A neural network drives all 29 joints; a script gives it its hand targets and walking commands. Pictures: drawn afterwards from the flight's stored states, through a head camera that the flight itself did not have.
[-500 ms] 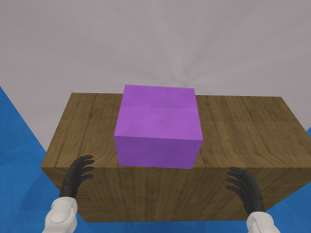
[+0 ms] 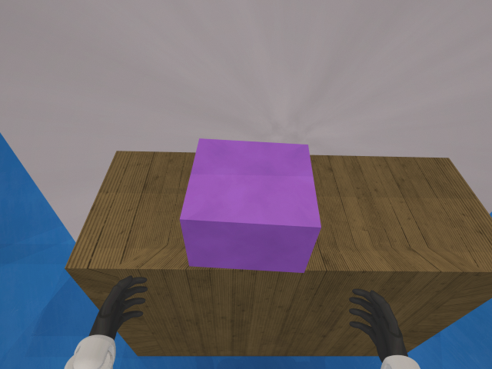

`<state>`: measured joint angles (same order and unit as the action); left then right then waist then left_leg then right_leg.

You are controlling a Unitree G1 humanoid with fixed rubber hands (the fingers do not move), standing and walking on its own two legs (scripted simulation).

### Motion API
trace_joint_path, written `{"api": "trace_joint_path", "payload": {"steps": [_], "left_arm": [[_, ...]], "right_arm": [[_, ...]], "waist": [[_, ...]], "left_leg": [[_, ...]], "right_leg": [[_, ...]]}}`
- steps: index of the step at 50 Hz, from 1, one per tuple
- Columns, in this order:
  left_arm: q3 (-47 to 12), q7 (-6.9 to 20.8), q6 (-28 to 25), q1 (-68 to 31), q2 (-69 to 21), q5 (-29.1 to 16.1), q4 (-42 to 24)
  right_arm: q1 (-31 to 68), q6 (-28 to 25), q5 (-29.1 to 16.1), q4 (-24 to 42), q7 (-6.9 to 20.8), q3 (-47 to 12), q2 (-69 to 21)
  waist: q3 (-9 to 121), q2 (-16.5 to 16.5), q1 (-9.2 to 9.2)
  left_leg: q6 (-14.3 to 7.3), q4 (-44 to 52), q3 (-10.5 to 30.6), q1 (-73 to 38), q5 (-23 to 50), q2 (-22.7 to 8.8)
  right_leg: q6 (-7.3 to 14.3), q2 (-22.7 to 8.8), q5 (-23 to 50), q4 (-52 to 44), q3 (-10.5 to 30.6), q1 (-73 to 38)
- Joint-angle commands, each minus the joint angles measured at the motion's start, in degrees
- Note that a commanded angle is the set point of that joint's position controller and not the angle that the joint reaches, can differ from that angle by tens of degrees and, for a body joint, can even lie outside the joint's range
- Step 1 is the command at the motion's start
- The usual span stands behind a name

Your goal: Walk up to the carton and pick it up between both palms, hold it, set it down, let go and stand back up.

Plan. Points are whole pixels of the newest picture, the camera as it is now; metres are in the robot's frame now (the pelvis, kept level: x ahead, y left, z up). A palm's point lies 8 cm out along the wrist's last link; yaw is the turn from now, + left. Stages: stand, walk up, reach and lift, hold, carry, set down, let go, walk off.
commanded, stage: set down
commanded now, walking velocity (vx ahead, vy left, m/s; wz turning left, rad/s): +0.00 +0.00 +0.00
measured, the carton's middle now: (250, 203) +0.44 +0.02 -0.03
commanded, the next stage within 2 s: let go in 0.52 s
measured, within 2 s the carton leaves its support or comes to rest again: neither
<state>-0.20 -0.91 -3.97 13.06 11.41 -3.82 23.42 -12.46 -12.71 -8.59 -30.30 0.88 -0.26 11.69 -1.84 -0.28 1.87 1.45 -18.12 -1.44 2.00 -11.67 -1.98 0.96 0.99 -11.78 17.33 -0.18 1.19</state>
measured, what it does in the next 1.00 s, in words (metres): stands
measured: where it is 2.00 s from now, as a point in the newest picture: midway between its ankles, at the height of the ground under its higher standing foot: outside the picture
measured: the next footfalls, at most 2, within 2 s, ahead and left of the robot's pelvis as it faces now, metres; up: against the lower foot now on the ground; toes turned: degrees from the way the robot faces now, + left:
none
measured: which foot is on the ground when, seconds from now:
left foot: down 0.00-1.00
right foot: down 0.00-1.00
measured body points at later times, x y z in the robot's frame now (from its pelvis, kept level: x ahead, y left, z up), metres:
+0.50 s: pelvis +0.00 +0.00 +0.00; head +0.00 +0.00 +0.45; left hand +0.17 +0.23 -0.07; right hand +0.17 -0.22 -0.08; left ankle -0.02 +0.13 -0.75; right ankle -0.02 -0.11 -0.75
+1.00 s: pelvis -0.01 +0.01 +0.00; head -0.01 +0.01 +0.45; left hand +0.17 +0.23 -0.08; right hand +0.16 -0.23 -0.09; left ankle -0.02 +0.13 -0.75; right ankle -0.02 -0.11 -0.75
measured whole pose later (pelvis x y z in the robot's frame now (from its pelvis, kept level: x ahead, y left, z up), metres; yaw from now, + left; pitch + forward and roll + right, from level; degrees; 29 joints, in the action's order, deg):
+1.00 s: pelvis -0.01 +0.01 +0.00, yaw -1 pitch -5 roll +0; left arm 0.2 -0.1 7.0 10.1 10.9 0.6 28.7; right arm -9.4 -11.9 -0.1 -41.3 0.9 1.7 12.0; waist -4.7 -0.4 0.5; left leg 1.0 -21.2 -2.3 3.6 -12.9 -2.1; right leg 0.6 0.8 -12.5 20.0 0.1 2.8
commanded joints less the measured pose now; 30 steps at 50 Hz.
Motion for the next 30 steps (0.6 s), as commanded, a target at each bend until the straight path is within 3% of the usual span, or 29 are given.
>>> {"api": "trace_joint_path", "payload": {"steps": [1,6,8,9,11,18,23,30], "left_arm": [[1.7,0.2,0.1,-2.7,3.8,0.7,-4.6],[1.7,0.4,1.3,-2.5,4.1,1.7,-5.0],[2.1,0.4,1.3,-2.0,4.2,1.3,-5.6],[1.8,0.7,2.2,-1.6,3.8,2.3,-2.7],[2.2,0.7,2.7,-1.9,4.4,2.3,-6.0],[2.6,1.0,5.0,-2.0,4.2,3.7,-3.4],[2.6,1.6,7.4,-2.2,4.1,3.7,-2.6],[2.3,1.2,9.5,-3.9,4.2,4.3,-2.2]], "right_arm": [[2.8,-1.2,1.4,4.2,-0.2,1.6,4.1],[2.8,-1.6,2.7,2.4,-0.3,2.0,4.7],[2.9,-2.0,3.1,4.0,-0.3,2.2,3.9],[3.0,-1.5,3.9,1.0,-0.3,1.9,4.4],[2.3,-1.8,3.6,2.8,-0.4,1.6,3.8],[2.9,-2.0,5.0,-1.7,-0.5,1.8,4.3],[3.4,-1.2,6.5,-2.7,-0.7,1.9,4.5],[4.3,0.0,7.5,-4.5,-0.5,2.5,4.2]], "waist": [[0.2,0.2,0.04],[1.0,0.2,-0.56],[1.9,1.0,-0.03],[1.3,0.5,-0.46],[1.3,0.7,-0.01],[1.9,-0.8,-0.41],[0.9,0.4,-0.61],[1.0,-0.5,-1.26]], "left_leg": [[1.3,0.5,-1.1,-2.8,13.3,2.2],[1.6,-0.1,-1.3,-4.0,15.2,1.9],[1.3,0.0,-1.6,-3.0,15.0,1.9],[1.3,-0.1,-1.7,-3.4,14.3,1.9],[1.5,-0.3,-1.8,-3.4,15.8,2.0],[1.9,-1.0,-2.4,-4.6,17.5,2.0],[1.6,-1.2,-2.8,-3.6,16.1,1.9],[1.4,-1.2,-3.1,-2.6,13.0,1.9]], "right_leg": [[1.1,-0.3,6.5,-4.1,0.7,5.2],[0.8,0.3,8.3,-3.5,0.0,4.7],[0.6,0.2,8.5,-3.2,0.0,3.8],[0.8,0.2,7.8,-3.4,0.0,4.4],[0.6,0.1,9.1,-3.3,-0.1,4.0],[0.4,0.4,10.6,-2.9,-0.6,4.2],[0.0,0.4,9.5,-3.0,-1.1,4.1],[0.1,0.1,6.6,-2.3,-1.3,4.6]]}}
